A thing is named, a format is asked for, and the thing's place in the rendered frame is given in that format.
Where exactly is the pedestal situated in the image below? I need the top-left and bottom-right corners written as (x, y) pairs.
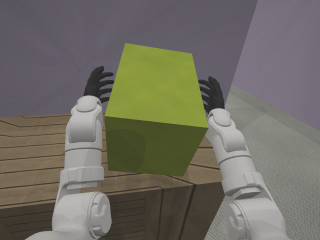
top-left (0, 111), bottom-right (225, 240)

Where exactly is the left robot upper arm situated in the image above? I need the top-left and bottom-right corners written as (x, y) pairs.
top-left (25, 191), bottom-right (112, 240)

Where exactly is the carton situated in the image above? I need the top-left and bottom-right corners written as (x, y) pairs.
top-left (104, 43), bottom-right (209, 177)

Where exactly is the right robot forearm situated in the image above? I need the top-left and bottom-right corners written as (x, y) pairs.
top-left (205, 108), bottom-right (287, 235)

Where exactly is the left robot forearm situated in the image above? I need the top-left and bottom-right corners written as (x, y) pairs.
top-left (52, 95), bottom-right (104, 229)

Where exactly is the right robot hand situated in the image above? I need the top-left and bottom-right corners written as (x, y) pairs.
top-left (198, 76), bottom-right (225, 115)

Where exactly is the right robot upper arm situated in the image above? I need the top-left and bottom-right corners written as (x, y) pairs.
top-left (225, 197), bottom-right (292, 240)

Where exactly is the left robot hand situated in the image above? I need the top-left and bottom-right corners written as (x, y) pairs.
top-left (83, 66), bottom-right (115, 104)

